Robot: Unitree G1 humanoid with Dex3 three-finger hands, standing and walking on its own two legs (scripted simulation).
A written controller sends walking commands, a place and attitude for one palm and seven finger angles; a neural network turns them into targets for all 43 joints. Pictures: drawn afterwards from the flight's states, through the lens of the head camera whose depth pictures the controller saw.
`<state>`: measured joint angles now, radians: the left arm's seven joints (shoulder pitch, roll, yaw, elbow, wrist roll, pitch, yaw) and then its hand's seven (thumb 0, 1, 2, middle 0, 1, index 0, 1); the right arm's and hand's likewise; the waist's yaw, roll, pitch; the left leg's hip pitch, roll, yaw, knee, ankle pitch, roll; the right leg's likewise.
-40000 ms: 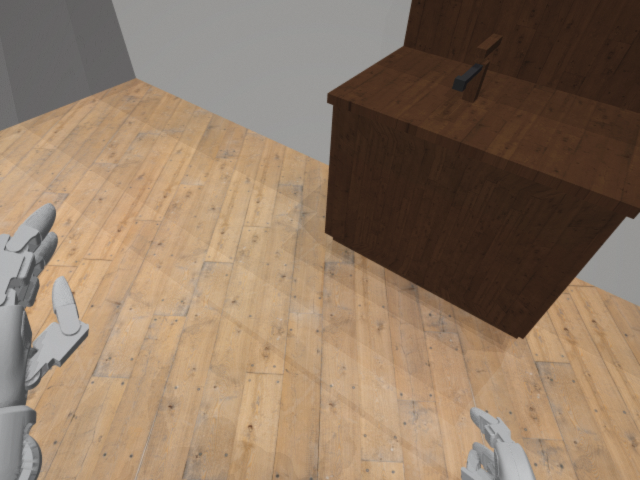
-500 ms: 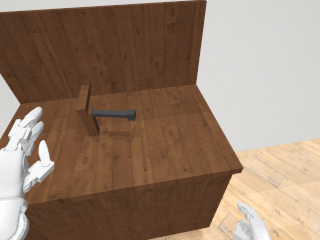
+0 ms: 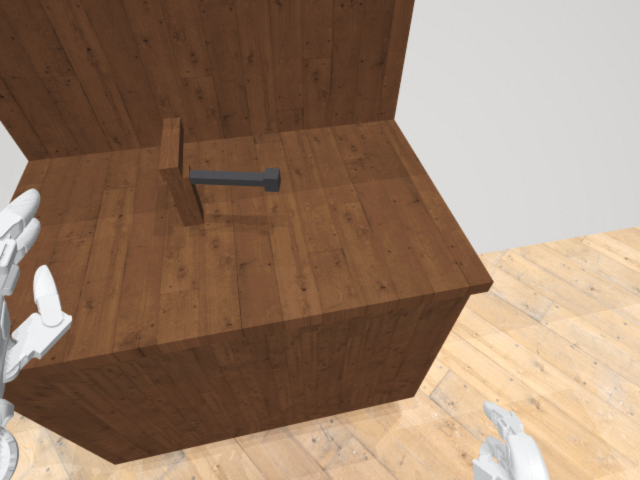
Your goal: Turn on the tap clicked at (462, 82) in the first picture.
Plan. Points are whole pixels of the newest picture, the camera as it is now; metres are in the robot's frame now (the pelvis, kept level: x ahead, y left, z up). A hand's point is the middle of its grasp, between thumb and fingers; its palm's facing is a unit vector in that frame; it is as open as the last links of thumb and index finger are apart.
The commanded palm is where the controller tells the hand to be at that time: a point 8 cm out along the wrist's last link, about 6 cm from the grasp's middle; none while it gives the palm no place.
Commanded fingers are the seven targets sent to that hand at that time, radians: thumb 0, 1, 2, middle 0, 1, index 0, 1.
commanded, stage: step back with the hand held close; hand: left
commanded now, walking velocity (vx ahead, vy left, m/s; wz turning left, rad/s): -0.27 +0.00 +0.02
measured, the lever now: (272, 179) +0.55 +0.13 +0.05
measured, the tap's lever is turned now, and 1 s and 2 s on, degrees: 75 75 75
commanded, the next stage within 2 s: stop stepping back and stand still in 0.64 s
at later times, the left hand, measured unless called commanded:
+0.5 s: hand (21, 401) +0.14 +0.24 +0.17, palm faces +0.39 -0.84 -0.39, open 7.4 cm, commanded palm +0.09 +0.27 +0.18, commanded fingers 0.00 0.90 0.90 -0.20 -0.30 -0.20 -0.30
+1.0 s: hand out of the picture -0.02 +0.25 +0.17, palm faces +0.44 -0.82 -0.36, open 7.4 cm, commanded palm -0.06 +0.27 +0.18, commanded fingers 0.00 0.90 0.90 -0.20 -0.30 -0.20 -0.30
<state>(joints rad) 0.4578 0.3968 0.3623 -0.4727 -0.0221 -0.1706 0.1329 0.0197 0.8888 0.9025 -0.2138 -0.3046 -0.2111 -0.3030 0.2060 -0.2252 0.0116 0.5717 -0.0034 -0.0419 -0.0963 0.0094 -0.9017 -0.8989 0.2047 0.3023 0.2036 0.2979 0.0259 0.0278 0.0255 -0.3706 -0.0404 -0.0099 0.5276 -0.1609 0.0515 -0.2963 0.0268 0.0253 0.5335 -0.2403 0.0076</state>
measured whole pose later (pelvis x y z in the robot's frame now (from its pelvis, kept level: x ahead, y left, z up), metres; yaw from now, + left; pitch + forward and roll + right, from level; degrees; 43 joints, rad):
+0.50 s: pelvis -0.08 +0.00 +0.00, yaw -2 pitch +1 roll -2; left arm 0.46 0.39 0.36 -0.53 -0.05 -0.14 0.15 0.02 0.89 0.90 -0.21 -0.30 -0.21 -0.30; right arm 0.18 -0.17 0.02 0.60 -0.01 -0.07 -0.05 0.01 -0.90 -0.90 0.21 0.30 0.21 0.30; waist 0.03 0.00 0.01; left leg -0.40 0.03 0.02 0.52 -0.13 0.01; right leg -0.33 0.03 0.03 0.64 -0.35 0.01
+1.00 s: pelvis -0.22 -0.01 +0.00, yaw +0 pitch -1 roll +0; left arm 0.51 0.37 0.35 -0.50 -0.03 -0.14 0.17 0.02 0.89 0.90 -0.21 -0.30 -0.21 -0.30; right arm 0.28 -0.18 0.01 0.64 0.00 -0.11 -0.07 0.01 -0.90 -0.90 0.20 0.30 0.20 0.30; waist -0.01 -0.04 -0.04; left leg -0.30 0.03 0.01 0.56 -0.27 0.00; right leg -0.35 0.01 -0.02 0.68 -0.37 0.01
